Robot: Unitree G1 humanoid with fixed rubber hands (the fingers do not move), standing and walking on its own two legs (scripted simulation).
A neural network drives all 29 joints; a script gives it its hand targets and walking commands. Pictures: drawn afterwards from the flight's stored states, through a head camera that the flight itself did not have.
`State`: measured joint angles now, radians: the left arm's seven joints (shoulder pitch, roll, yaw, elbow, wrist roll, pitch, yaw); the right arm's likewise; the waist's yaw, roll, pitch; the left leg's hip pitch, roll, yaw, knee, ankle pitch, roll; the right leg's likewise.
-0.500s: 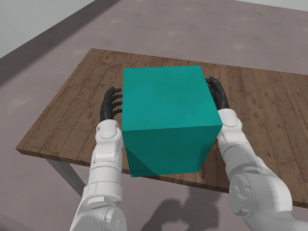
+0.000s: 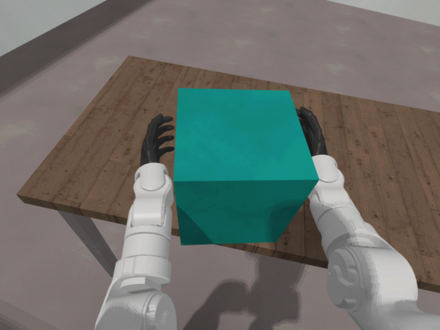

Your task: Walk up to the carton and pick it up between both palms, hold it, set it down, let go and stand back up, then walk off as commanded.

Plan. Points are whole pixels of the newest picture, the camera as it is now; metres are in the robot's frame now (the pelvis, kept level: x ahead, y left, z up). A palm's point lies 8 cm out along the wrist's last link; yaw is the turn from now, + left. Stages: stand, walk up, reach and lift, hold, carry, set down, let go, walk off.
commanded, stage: reach and lift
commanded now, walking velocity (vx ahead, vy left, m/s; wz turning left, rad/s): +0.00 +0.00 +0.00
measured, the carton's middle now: (232, 172) +0.40 +0.03 +0.05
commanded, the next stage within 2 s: none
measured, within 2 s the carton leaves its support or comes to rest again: leaves its support in 0.12 s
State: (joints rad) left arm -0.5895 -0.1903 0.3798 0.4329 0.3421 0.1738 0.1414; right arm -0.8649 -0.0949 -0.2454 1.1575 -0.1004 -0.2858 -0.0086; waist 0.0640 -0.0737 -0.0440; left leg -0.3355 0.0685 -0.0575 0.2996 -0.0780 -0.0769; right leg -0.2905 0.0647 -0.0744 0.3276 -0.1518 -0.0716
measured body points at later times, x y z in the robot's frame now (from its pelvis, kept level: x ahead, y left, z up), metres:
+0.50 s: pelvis +0.01 +0.02 +0.00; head -0.04 +0.05 +0.45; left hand +0.38 +0.18 +0.16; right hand +0.42 -0.11 +0.18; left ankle +0.04 +0.17 -0.75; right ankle +0.00 -0.07 -0.75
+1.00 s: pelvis -0.01 +0.04 +0.00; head -0.06 +0.07 +0.45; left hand +0.39 +0.19 +0.20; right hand +0.40 -0.11 +0.21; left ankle +0.04 +0.17 -0.75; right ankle +0.00 -0.07 -0.75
